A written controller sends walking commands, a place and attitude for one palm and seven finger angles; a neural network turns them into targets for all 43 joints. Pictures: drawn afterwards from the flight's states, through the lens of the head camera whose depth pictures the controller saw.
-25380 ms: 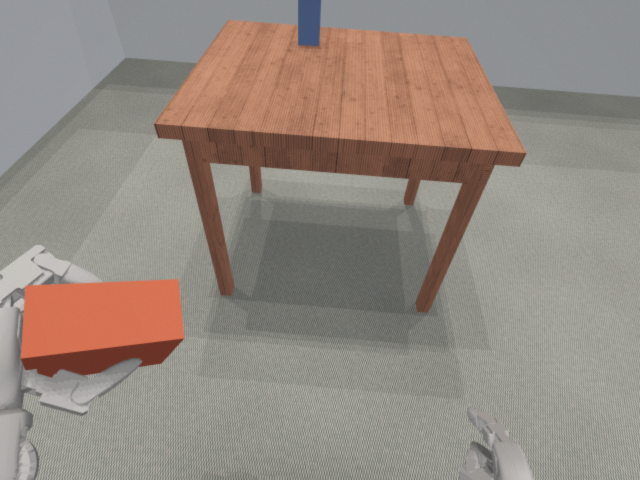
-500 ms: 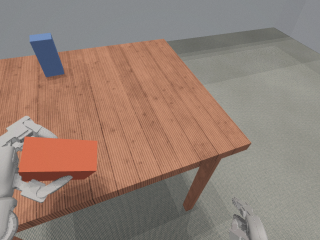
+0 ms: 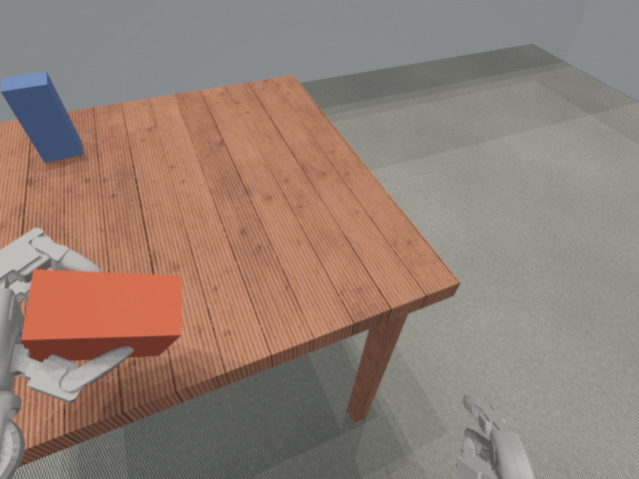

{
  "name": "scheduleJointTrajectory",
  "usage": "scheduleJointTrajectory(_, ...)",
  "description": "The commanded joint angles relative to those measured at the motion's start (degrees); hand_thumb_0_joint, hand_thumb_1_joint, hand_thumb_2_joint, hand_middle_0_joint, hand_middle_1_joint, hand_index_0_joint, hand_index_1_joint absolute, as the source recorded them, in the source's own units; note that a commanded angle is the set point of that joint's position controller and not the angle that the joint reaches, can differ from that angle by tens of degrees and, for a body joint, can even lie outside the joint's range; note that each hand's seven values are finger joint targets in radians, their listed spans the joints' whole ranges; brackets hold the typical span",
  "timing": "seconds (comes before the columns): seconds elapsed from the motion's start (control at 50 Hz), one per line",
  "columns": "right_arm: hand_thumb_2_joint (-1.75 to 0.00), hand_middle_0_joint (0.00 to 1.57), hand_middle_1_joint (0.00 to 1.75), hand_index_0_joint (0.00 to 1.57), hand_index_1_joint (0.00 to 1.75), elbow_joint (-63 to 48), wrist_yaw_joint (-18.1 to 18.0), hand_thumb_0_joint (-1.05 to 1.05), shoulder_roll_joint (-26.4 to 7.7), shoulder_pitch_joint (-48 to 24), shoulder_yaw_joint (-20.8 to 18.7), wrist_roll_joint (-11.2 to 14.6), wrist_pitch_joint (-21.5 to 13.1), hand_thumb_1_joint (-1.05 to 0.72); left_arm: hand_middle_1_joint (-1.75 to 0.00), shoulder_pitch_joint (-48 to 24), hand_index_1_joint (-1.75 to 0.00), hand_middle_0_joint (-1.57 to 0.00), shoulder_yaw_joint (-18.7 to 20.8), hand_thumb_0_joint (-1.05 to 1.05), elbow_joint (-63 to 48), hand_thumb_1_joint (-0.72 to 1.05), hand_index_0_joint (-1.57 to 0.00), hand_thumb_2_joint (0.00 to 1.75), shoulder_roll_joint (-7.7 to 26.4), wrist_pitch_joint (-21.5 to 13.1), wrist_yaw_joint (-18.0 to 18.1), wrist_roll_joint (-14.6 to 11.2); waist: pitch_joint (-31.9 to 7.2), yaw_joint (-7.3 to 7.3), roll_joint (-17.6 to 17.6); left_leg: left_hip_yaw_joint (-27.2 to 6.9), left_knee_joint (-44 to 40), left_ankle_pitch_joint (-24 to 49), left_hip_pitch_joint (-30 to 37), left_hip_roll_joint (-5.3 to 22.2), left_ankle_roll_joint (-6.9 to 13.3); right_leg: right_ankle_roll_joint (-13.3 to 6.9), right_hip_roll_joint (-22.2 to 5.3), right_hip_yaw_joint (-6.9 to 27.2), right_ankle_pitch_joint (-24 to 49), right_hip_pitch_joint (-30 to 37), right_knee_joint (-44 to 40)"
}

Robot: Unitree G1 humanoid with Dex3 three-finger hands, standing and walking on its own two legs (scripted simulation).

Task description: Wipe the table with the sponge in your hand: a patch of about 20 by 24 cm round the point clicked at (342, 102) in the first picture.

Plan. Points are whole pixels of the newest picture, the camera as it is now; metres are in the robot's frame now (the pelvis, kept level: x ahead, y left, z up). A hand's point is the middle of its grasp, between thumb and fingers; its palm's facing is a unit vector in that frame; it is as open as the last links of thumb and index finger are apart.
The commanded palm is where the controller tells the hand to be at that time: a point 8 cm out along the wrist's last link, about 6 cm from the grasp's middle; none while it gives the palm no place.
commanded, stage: come to a stop and stand still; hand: left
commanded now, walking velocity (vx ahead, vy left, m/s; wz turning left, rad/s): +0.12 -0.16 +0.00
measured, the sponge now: (128, 319) +0.24 +0.21 +0.14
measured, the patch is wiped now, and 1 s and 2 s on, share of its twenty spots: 0.00 0.00 0.00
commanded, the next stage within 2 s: none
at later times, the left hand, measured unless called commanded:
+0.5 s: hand (100, 334) +0.21 +0.22 +0.15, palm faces +0.35 -0.82 -0.46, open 10.0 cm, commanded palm +0.15 +0.25 +0.18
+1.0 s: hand (23, 374) +0.17 +0.27 +0.14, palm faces +0.39 -0.85 -0.36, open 10.0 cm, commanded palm +0.12 +0.30 +0.18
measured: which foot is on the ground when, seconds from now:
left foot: down 0.00-1.00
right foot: down 0.00-1.00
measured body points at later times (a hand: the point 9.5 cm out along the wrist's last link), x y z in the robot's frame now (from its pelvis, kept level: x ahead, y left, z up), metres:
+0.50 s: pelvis +0.00 -0.03 +0.00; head +0.02 -0.04 +0.45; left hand +0.18 +0.26 +0.18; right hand +0.20 -0.26 -0.08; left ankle -0.01 +0.11 -0.73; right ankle +0.00 -0.04 -0.74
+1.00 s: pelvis -0.04 +0.02 +0.00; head -0.04 +0.03 +0.45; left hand +0.15 +0.32 +0.16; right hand +0.13 -0.21 -0.08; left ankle -0.02 +0.12 -0.74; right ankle +0.00 -0.04 -0.74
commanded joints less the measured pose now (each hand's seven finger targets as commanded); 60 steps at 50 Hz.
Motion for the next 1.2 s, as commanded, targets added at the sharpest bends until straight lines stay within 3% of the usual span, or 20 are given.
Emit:
scheduleJointTrajectory(0.0,-0.90,0.20,0.30,0.20,0.30,-8.69,-0.46,0.00,-6.72,-5.69,-3.33,0.92,-2.53,-0.90,-1.60,-4.51,-1.60,-1.20,7.05,0.00,-12.28,0.10,-1.20,1.30,9.92,-2.79,1.56,-1.38,-8.45,-0.59,1.35,-2.37,3.36,6.76,2.25,4.01,2.14,2.67,-13.84,12.45,12.70,1.84,-4.72)
scheduleJointTrajectory(0.08,-0.90,0.20,0.30,0.20,0.30,-8.74,-0.31,0.00,-6.59,-5.17,-3.56,1.04,-1.62,-0.90,-1.60,-4.24,-1.60,-1.20,7.17,0.00,-13.10,0.10,-1.20,1.30,9.76,-2.29,1.97,-1.75,-8.22,-0.66,-1.89,0.47,8.75,4.44,-1.48,2.09,1.88,3.89,-16.73,15.35,21.15,5.25,-6.39)
scheduleJointTrajectory(0.18,-0.90,0.20,0.30,0.20,0.30,-7.70,-0.18,0.00,-6.98,-7.30,-3.08,0.94,-1.20,-0.90,-1.60,-2.51,-1.60,-1.20,7.79,0.00,-14.88,0.10,-1.20,1.30,10.27,-3.83,2.85,-0.55,-8.76,-0.04,5.95,0.90,0.46,14.93,4.56,2.72,3.47,15.47,-13.85,8.73,41.28,7.22,-2.77)
scheduleJointTrajectory(0.24,-0.90,0.20,0.30,0.20,0.30,-8.32,-0.47,0.00,-7.32,-8.38,-3.09,0.79,-0.79,-0.90,-1.60,-2.68,-1.60,-1.20,6.94,0.00,-15.65,0.10,-1.20,1.30,9.91,-3.81,3.09,0.11,-10.21,0.25,7.07,-0.31,1.02,23.25,7.42,3.61,4.00,13.84,-12.76,7.09,42.69,7.89,-0.61)
scheduleJointTrajectory(0.34,-0.90,0.20,0.30,0.20,0.30,-9.33,-0.79,0.00,-7.32,-7.70,-3.54,1.11,0.64,-0.90,-1.60,0.92,-1.60,-1.20,7.57,0.00,-12.55,0.10,-1.20,1.30,9.41,-2.31,2.86,0.15,-8.13,0.44,1.12,-0.64,1.37,13.73,3.19,2.62,3.08,13.61,-14.22,9.66,36.46,9.05,-5.51)
scheduleJointTrajectory(0.42,-0.90,0.20,0.30,0.20,0.30,-8.84,-0.76,0.00,-7.19,-7.38,-3.65,1.61,1.69,-0.90,-1.60,2.65,-1.60,-1.20,7.13,0.00,-8.93,0.10,-1.20,1.30,8.40,-1.70,2.86,-0.03,-9.33,0.36,-3.29,1.58,0.33,8.54,3.26,1.02,3.14,17.61,-14.79,9.11,39.44,9.81,-6.78)
scheduleJointTrajectory(0.48,-0.90,0.20,0.30,0.20,0.30,-8.82,-1.07,0.00,-7.31,-7.68,-4.01,1.63,1.25,-0.90,-1.60,-0.76,-1.60,-1.20,6.10,0.00,-11.16,0.10,-1.20,1.30,8.67,-1.42,2.65,-0.09,-9.31,0.14,-1.99,1.94,-2.46,7.69,7.83,1.42,3.42,18.94,-12.94,7.74,33.84,6.26,-7.81)
scheduleJointTrajectory(0.54,-0.90,0.20,0.30,0.20,0.30,-9.05,-1.53,0.00,-7.69,-8.43,-3.81,1.23,0.89,-0.90,-1.60,-3.55,-1.60,-1.20,3.96,0.00,-13.99,0.10,-1.20,1.30,7.95,-1.12,2.85,0.32,-7.80,0.35,3.73,-0.30,-4.04,7.17,9.26,3.19,4.06,15.86,-11.54,8.14,17.73,2.62,-9.22)
scheduleJointTrajectory(0.6,-0.90,0.20,0.30,0.20,0.30,-8.36,-1.80,0.00,-7.48,-8.36,-3.72,1.47,0.35,-0.90,-1.60,-4.97,-1.60,-1.20,5.23,0.00,-15.65,0.10,-1.20,1.30,10.29,-0.82,3.47,0.73,-6.32,0.37,5.58,-0.46,-3.31,4.28,8.27,2.93,3.56,13.94,-12.50,9.72,10.21,1.31,-11.43)
scheduleJointTrajectory(0.62,-0.90,0.20,0.30,0.20,0.30,-8.93,-1.81,0.00,-7.45,-8.14,-3.50,1.07,0.34,-0.90,-1.60,-5.47,-1.60,-1.20,3.53,0.00,-15.54,0.10,-1.20,1.30,8.37,-0.94,3.41,0.77,-5.62,0.35,4.88,-1.78,-3.02,2.59,6.63,2.83,3.62,12.50,-12.90,10.27,4.60,1.38,-12.28)
scheduleJointTrajectory(0.7,-0.90,0.20,0.30,0.20,0.30,-8.30,-2.00,0.00,-7.61,-7.65,-3.28,1.55,-0.31,-0.90,-1.60,-4.34,-1.60,-1.20,5.44,0.00,-13.23,0.10,-1.20,1.30,10.42,-0.81,3.93,0.96,-2.48,0.44,4.29,-3.56,1.35,-1.80,6.68,2.32,2.87,9.76,-15.51,14.71,-10.54,-6.47,-17.61)
scheduleJointTrajectory(0.74,-0.90,0.20,0.30,0.20,0.30,-8.51,-1.96,0.00,-7.55,-6.35,-3.06,1.41,-0.32,-0.90,-1.60,-4.58,-1.60,-1.20,4.41,0.00,-11.74,0.10,-1.20,1.30,8.84,-0.65,3.81,0.65,-1.70,0.25,-0.36,-3.79,5.22,-2.90,5.32,1.19,2.55,8.72,-16.88,16.05,-16.80,-9.06,-19.39)
scheduleJointTrajectory(0.8,-0.90,0.20,0.30,0.20,0.30,-7.35,-1.91,0.00,-7.71,-6.70,-2.69,1.50,-0.81,-0.90,-1.60,-4.05,-1.60,-1.20,4.43,0.00,-10.51,0.10,-1.20,1.30,9.05,-0.62,3.99,0.58,-2.42,0.00,0.82,-4.43,5.50,-1.89,6.54,1.15,2.46,5.78,-18.35,15.54,-16.58,-10.94,-17.96)
scheduleJointTrajectory(0.86,-0.90,0.20,0.30,0.20,0.30,-7.36,-1.87,0.00,-7.75,-5.98,-2.35,1.04,-1.78,-0.90,-1.60,-4.70,-1.60,-1.20,3.81,0.00,-10.49,0.10,-1.20,1.30,8.34,-1.05,4.01,0.44,-3.58,0.17,-0.09,-5.30,0.25,-2.29,4.19,1.46,3.19,7.21,-16.68,14.11,-14.70,-5.82,-16.03)
scheduleJointTrajectory(0.9,-0.90,0.20,0.30,0.20,0.30,-7.11,-1.87,0.00,-7.97,-6.97,-2.43,1.27,-2.25,-0.90,-1.60,-3.94,-1.60,-1.20,4.76,0.00,-11.39,0.10,-1.20,1.30,9.89,-1.34,4.33,0.76,-3.55,0.29,2.76,-5.51,-0.19,-1.99,6.34,2.20,3.44,7.34,-16.40,13.78,-14.20,-7.32,-15.15)
scheduleJointTrajectory(0.92,-0.90,0.20,0.30,0.20,0.30,-7.46,-1.81,0.00,-7.77,-6.62,-2.13,0.84,-2.25,-0.90,-1.60,-4.82,-1.60,-1.20,2.67,0.00,-12.98,0.10,-1.20,1.30,7.95,-1.64,4.11,0.79,-2.99,0.03,3.51,-6.07,-2.21,-3.47,4.99,2.40,3.53,6.87,-15.65,12.11,-14.45,-6.29,-14.04)
scheduleJointTrajectory(1.0,-0.90,0.20,0.30,0.20,0.30,-7.58,-1.76,0.00,-8.23,-7.32,-2.29,0.53,-3.54,-0.90,-1.60,-5.64,-1.60,-1.20,5.11,0.00,-15.63,0.10,-1.20,1.30,10.91,-2.70,4.32,1.59,-1.42,0.18,8.20,-10.17,-9.68,-7.34,0.01,4.77,3.84,5.58,-12.26,9.60,-10.18,-2.22,-9.15)
scheduleJointTrajectory(1.04,-0.90,0.20,0.30,0.20,0.30,-7.87,-1.71,0.00,-8.01,-6.47,-2.28,0.16,-4.03,-0.90,-1.60,-6.22,-1.60,-1.20,4.90,0.00,-15.82,0.10,-1.20,1.30,10.00,-3.33,4.21,2.00,-2.13,0.43,9.69,-14.42,-16.07,-10.62,-6.36,7.34,4.26,5.86,-9.66,6.95,-3.08,5.83,-3.66)
scheduleJointTrajectory(1.08,-0.90,0.20,0.30,0.20,0.30,-7.88,-1.62,0.00,-7.82,-5.60,-2.73,0.14,-4.58,-0.90,-1.60,-6.19,-1.60,-1.20,5.62,0.00,-15.39,0.10,-1.20,1.30,10.14,-3.76,4.00,2.20,-3.30,0.66,9.44,-13.81,-15.50,-5.88,-6.73,7.66,3.80,5.71,-9.77,6.38,2.83,9.13,-2.44)
scheduleJointTrajectory(1.18,-0.90,0.20,0.30,0.20,0.30,-7.59,-1.28,0.00,-8.07,-4.05,-3.32,-0.17,-4.79,-0.90,-1.60,-2.81,-1.60,-1.20,5.37,0.00,-12.16,0.10,-1.20,1.30,8.66,-3.73,2.96,1.52,-5.88,0.66,6.00,-11.72,-12.17,14.07,1.60,7.07,-1.43,4.78,-10.04,4.60,8.65,7.00,-1.65)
